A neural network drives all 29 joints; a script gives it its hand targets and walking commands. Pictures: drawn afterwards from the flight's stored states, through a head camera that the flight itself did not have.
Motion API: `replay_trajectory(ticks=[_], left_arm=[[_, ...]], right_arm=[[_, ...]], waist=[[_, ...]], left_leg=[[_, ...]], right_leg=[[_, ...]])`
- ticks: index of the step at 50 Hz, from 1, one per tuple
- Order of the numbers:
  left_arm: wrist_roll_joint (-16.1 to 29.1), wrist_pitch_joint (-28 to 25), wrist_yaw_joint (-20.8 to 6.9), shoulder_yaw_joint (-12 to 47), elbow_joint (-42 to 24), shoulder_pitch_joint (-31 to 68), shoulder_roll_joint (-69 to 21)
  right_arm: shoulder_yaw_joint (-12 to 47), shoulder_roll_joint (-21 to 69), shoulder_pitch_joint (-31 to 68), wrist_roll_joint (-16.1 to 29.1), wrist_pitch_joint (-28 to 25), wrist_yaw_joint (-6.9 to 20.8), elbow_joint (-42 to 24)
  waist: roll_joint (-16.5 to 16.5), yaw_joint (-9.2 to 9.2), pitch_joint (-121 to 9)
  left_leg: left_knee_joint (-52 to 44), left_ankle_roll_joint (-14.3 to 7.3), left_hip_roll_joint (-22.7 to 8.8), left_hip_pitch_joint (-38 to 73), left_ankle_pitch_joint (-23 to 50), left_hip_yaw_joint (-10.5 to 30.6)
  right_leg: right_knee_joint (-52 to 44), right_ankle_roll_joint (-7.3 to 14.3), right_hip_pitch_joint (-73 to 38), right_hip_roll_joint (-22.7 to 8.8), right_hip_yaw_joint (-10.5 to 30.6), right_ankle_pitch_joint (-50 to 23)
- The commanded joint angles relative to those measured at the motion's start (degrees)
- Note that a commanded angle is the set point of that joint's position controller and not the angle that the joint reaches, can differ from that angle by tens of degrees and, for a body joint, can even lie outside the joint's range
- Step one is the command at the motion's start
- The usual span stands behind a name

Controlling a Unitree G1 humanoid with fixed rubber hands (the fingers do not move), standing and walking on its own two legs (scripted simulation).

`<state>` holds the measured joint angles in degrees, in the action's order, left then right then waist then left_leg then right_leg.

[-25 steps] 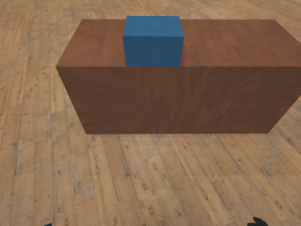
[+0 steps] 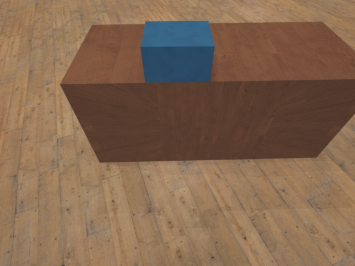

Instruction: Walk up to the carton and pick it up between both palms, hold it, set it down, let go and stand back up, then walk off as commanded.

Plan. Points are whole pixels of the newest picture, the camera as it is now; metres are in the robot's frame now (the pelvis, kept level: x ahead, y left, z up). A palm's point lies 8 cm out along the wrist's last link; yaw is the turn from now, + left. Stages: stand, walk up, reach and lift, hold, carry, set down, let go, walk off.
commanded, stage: stand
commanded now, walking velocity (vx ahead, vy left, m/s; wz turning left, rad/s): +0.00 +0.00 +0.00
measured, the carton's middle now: (177, 51) +1.00 +0.00 -0.04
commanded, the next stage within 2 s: none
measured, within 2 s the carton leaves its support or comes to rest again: neither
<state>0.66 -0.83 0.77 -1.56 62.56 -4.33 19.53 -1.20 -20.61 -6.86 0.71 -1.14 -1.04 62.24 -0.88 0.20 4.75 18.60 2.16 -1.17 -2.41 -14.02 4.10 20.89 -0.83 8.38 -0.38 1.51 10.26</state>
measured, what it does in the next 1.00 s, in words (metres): stands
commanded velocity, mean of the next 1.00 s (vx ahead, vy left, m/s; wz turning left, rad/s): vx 0.00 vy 0.00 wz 0.00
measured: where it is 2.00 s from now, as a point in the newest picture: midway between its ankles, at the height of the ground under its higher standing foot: outside the picture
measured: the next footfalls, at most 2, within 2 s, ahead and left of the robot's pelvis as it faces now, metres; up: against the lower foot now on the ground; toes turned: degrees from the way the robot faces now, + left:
none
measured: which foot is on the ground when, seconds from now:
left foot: down 0.00-1.00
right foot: down 0.00-1.00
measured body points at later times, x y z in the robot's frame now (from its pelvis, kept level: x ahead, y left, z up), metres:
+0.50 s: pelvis +0.00 +0.00 +0.00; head +0.02 +0.00 +0.45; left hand +0.08 +0.30 -0.13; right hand +0.07 -0.30 -0.13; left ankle -0.04 +0.15 -0.75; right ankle +0.01 -0.13 -0.75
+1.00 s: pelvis +0.00 +0.00 +0.00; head +0.01 +0.00 +0.45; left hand +0.07 +0.31 -0.13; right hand +0.06 -0.30 -0.14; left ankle -0.04 +0.15 -0.75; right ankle +0.01 -0.13 -0.75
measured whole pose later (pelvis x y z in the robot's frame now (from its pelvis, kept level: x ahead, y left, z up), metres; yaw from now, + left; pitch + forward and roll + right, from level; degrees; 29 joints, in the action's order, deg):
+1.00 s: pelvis +0.00 +0.00 +0.00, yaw +0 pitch -2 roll +0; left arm 0.5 -0.6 1.2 -1.9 63.0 -6.3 18.9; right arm -1.3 -19.9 -8.8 0.5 -1.2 -1.5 62.4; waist -0.8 0.2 4.6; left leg 18.1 1.8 -0.7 -2.5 -13.3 4.2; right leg 19.8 -1.2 8.1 -0.9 1.4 9.3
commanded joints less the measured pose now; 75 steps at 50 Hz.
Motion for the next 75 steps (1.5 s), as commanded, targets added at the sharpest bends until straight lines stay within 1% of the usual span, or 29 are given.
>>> replay_trajectory(ticks=[1, 4, 5, 9, 14, 16, 18, 21, 23, 24, 25, 30, 39, 40, 44, 48, 50, 54, 56, 58, 60, 62, 67, 68, 70, 71, 72, 74, 75], left_arm=[[-0.1, -0.9, 0.8, -2.3, -2.5, 1.6, 11.3], [-0.1, -0.9, 0.9, -2.4, -1.9, 1.5, 10.9], [-0.1, -0.8, 1.0, -2.4, -1.7, 0.6, 11.0], [-0.2, -0.7, 1.1, -2.6, -1.7, 1.0, 11.4], [-0.2, -0.9, 1.0, -2.5, -1.8, 1.0, 10.3], [-0.1, -0.8, 1.2, -2.5, -1.2, 0.0, 10.4], [-0.2, -0.7, 1.0, -2.7, -1.4, 0.4, 10.9], [-0.3, -0.6, 1.1, -2.6, -1.1, 0.0, 10.0], [0.1, -0.8, 1.2, -2.3, -1.4, -0.6, 9.1], [-0.1, -0.7, 1.3, -2.7, -1.7, 0.1, 10.3], [-0.2, -0.6, 1.2, -2.6, -1.9, -0.1, 10.6], [-0.3, -0.8, 1.3, -2.7, -2.0, -1.1, 11.2], [-0.2, -0.7, 0.8, -2.7, -2.4, -0.4, 11.1], [-0.2, -0.8, 1.1, -2.7, -2.1, -1.3, 11.1], [0.0, -0.7, 1.0, -2.2, -1.9, -1.5, 10.3], [0.0, -0.7, 1.2, -2.1, -2.7, -0.7, 9.8], [-0.1, -0.7, 1.0, -2.3, -2.5, -1.2, 10.5], [-0.1, -1.0, 1.1, -2.5, -2.7, -1.3, 11.2], [-0.1, -0.9, 1.1, -2.3, -2.4, -2.4, 10.3], [-0.2, -0.8, 1.2, -2.5, -2.7, -0.9, 10.8], [0.2, -0.8, 0.9, -2.6, -2.7, -1.9, 11.0], [0.0, -0.8, 0.9, -2.7, -2.9, -1.3, 11.0], [-0.2, -0.8, 0.8, -2.3, -2.5, -2.5, 10.6], [0.0, -1.0, 0.9, -2.6, -2.4, -2.7, 11.0], [0.0, -0.8, 0.8, -2.4, -2.8, -2.2, 10.1], [-0.2, -1.0, 1.1, -2.2, -2.4, -2.1, 10.0], [0.1, -0.9, 0.9, -2.5, -2.3, -3.2, 10.6], [-0.3, -0.9, 0.9, -2.9, -2.6, -2.8, 11.6], [-0.1, -0.9, 1.0, -2.8, -2.1, -3.8, 11.3]], right_arm=[[-2.4, -10.6, 2.2, 0.0, -0.9, -0.7, -2.7], [-2.4, -10.3, 0.4, 0.1, -1.0, -0.7, -1.9], [-2.3, -10.2, 0.8, 0.1, -1.0, -0.8, -1.8], [-2.3, -9.3, 0.6, -0.1, -0.9, -1.0, -2.0], [-2.6, -9.7, 0.2, 0.1, -0.8, -0.8, -1.9], [-2.5, -10.4, -0.7, 0.1, -0.9, -1.0, -1.5], [-2.4, -8.8, -0.4, 0.0, -0.9, -1.0, -2.0], [-2.4, -9.3, 0.4, 0.0, -0.9, -1.2, -2.1], [-2.6, -9.8, -1.2, 0.0, -0.8, -1.2, -2.1], [-2.4, -9.2, -0.2, -0.2, -0.7, -1.1, -2.4], [-2.5, -10.0, -1.2, -0.3, -0.6, -1.1, -1.8], [-2.1, -8.7, -0.9, 0.0, -0.7, -1.0, -2.4], [-2.1, -9.1, -0.7, -0.1, -0.8, -0.7, -2.4], [-2.4, -9.8, -1.3, -0.2, -0.8, -0.7, -2.4], [-2.0, -9.2, -3.2, -0.1, -0.9, -0.9, -1.9], [-2.2, -9.3, -1.4, -0.2, -0.9, -1.1, -2.6], [-2.5, -10.2, -2.6, 0.0, -1.0, -1.1, -2.5], [-2.6, -10.6, -1.6, 0.2, -0.8, -0.9, -2.7], [-2.1, -9.0, -2.8, -0.2, -0.9, -0.8, -2.6], [-2.5, -9.1, -1.0, -0.1, -1.0, -0.8, -3.0], [-2.4, -9.9, -2.9, -0.2, -1.1, -0.9, -2.7], [-2.4, -10.5, -1.7, -0.3, -1.0, -0.9, -3.1], [-2.4, -10.5, -2.6, -0.2, -0.7, -1.0, -2.7], [-2.6, -10.4, -3.4, -0.3, -0.7, -0.9, -2.7], [-2.3, -9.9, -3.4, -0.4, -0.8, -1.0, -2.4], [-2.3, -9.6, -2.6, -0.1, -0.7, -1.0, -2.6], [-1.9, -9.0, -4.7, 0.1, -0.8, -1.0, -2.3], [-1.7, -8.6, -2.9, -0.1, -0.6, -1.0, -2.8], [-1.9, -8.8, -3.6, -0.2, -0.8, -1.0, -2.9]], waist=[[1.2, -0.50, -6.6], [0.6, 0.40, -7.2], [1.7, -0.52, -7.5], [-0.2, -0.53, -6.1], [1.5, -0.15, -6.1], [-1.1, 0.06, -5.0], [1.5, 0.16, -5.4], [-0.4, -0.25, -5.5], [1.1, -0.19, -4.4], [-1.0, 0.17, -4.7], [1.4, 0.00, -5.1], [-0.5, 0.24, -5.6], [1.7, -0.23, -5.1], [-0.3, -0.36, -5.6], [2.1, 0.41, -5.0], [-0.2, -0.12, -4.6], [1.7, 0.23, -5.4], [-0.8, -0.15, -3.8], [1.5, 0.09, -4.6], [-0.6, 0.00, -3.9], [1.8, -0.46, -4.3], [-0.1, -0.54, -3.8], [1.9, -0.60, -4.1], [0.3, -0.28, -4.2], [2.1, -0.17, -4.2], [-0.6, -0.36, -3.4], [1.8, 0.02, -4.2], [-0.6, -0.51, -4.0], [1.4, -0.20, -3.4]], left_leg=[[-2.8, -1.8, -5.9, -3.9, 14.1, 1.4], [-2.6, -1.9, -5.6, -2.5, 15.1, 1.1], [-3.2, -1.9, -6.2, -2.0, 16.2, 1.1], [-2.7, -2.0, -6.1, -1.6, 15.5, 1.0], [-2.7, -2.3, -6.0, -2.0, 13.8, 1.4], [-2.7, -2.0, -5.7, -2.5, 13.8, 0.7], [-3.5, -1.9, -5.4, -1.5, 12.9, 0.7], [-2.7, -2.3, -5.7, -2.5, 12.8, 1.0], [-3.0, -2.3, -5.7, -2.8, 12.0, 0.9], [-2.8, -2.2, -5.9, -3.1, 11.4, 1.2], [-3.3, -2.2, -5.6, -3.3, 10.8, 1.0], [-2.6, -2.0, -5.6, -2.7, 12.9, 1.0], [-3.3, -2.2, -5.7, -3.7, 9.5, 1.8], [-3.5, -2.1, -5.6, -2.7, 10.6, 1.5], [-3.1, -2.2, -5.5, -2.8, 12.0, 1.6], [-3.0, -2.2, -5.5, -3.8, 12.2, 1.5], [-3.6, -2.0, -5.5, -2.9, 11.1, 1.7], [-3.5, -2.0, -5.4, -4.6, 9.9, 1.6], [-3.3, -2.2, -5.6, -3.2, 11.1, 1.7], [-3.8, -2.0, -5.6, -4.0, 10.0, 1.7], [-3.8, -2.2, -5.6, -4.3, 9.6, 2.1], [-3.8, -2.0, -5.1, -4.8, 9.1, 1.5], [-3.8, -2.0, -5.6, -4.3, 7.6, 1.8], [-4.0, -1.9, -5.2, -4.0, 7.8, 1.8], [-3.6, -1.9, -5.6, -3.5, 9.5, 1.6], [-3.6, -1.8, -5.5, -4.1, 8.9, 1.5], [-3.3, -2.0, -5.5, -3.4, 9.5, 1.6], [-3.0, -1.8, -5.4, -4.9, 9.0, 1.4], [-3.6, -1.9, -5.5, -4.6, 9.0, 1.8]], right_leg=[[-1.8, 1.5, -7.7, -6.7, 2.9, -15.8], [-1.5, 1.5, -7.2, -6.8, 2.7, -18.0], [-1.1, 1.5, -7.4, -6.4, 2.5, -16.9], [-2.1, 1.7, -5.7, -6.7, 2.9, -15.4], [-1.9, 1.5, -5.5, -6.1, 2.5, -14.5], [-2.2, 1.3, -5.0, -6.6, 3.1, -13.9], [-2.2, 1.2, -4.2, -6.1, 2.7, -13.5], [-2.7, 1.5, -5.8, -6.7, 3.2, -13.6], [-3.2, 1.5, -5.0, -6.7, 3.3, -11.6], [-2.9, 1.6, -5.2, -6.9, 3.3, -12.4], [-2.9, 1.6, -5.7, -6.8, 3.1, -12.7], [-2.5, 1.2, -5.7, -6.7, 2.8, -13.4], [-3.6, 1.2, -5.1, -6.3, 2.4, -10.1], [-3.1, 1.6, -5.0, -6.6, 2.9, -10.1], [-2.9, 1.0, -4.6, -6.3, 2.4, -11.9], [-2.8, 1.2, -5.1, -6.5, 2.5, -12.0], [-3.0, 1.4, -4.8, -6.2, 2.3, -11.0], [-3.0, 1.6, -5.0, -6.7, 3.2, -10.9], [-3.6, 1.3, -4.8, -6.5, 2.7, -10.6], [-3.5, 1.7, -4.9, -7.1, 2.8, -11.0], [-3.4, 1.3, -5.6, -6.5, 2.7, -9.9], [-4.2, 1.3, -4.7, -6.3, 2.8, -8.0], [-3.8, 1.6, -4.7, -6.5, 2.8, -8.4], [-4.0, 1.7, -4.6, -6.5, 3.0, -8.0], [-3.6, 1.2, -4.1, -6.1, 2.3, -9.6], [-4.1, 1.5, -3.9, -6.5, 2.9, -9.1], [-4.1, 1.4, -4.2, -6.4, 2.9, -8.7], [-3.4, 1.6, -5.4, -6.7, 3.1, -9.1], [-3.7, 1.6, -4.8, -6.6, 2.8, -9.7]])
